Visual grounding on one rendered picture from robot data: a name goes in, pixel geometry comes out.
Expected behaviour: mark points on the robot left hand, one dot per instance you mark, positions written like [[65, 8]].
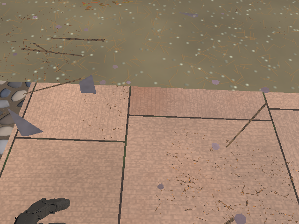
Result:
[[41, 209]]

